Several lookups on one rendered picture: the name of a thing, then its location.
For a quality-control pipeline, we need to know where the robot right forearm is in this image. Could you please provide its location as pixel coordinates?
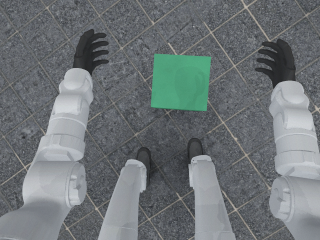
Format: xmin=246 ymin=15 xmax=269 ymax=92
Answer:
xmin=269 ymin=80 xmax=320 ymax=180

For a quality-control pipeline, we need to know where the left robot hand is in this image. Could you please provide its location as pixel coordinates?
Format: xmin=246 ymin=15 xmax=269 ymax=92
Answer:
xmin=72 ymin=29 xmax=109 ymax=76

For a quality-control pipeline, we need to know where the carton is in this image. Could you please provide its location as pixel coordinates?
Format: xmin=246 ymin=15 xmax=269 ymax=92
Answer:
xmin=151 ymin=54 xmax=211 ymax=111

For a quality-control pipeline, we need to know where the robot left forearm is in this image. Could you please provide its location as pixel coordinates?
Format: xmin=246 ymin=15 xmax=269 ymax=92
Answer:
xmin=22 ymin=68 xmax=94 ymax=202

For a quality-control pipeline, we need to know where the left robot upper arm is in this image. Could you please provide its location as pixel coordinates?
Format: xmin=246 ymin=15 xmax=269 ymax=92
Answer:
xmin=0 ymin=161 xmax=87 ymax=240

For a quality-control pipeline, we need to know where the left robot foot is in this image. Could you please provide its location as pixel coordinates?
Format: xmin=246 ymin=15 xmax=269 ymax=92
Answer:
xmin=136 ymin=147 xmax=151 ymax=187

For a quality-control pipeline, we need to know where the right robot upper arm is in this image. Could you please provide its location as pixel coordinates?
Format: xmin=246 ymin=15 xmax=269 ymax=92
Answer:
xmin=269 ymin=175 xmax=320 ymax=240

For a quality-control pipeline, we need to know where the robot right shin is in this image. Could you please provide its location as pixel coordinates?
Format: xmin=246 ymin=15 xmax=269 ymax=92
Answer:
xmin=191 ymin=155 xmax=216 ymax=171

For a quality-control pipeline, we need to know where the right robot hand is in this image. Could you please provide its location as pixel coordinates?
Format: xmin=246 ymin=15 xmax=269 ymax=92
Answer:
xmin=255 ymin=38 xmax=296 ymax=89

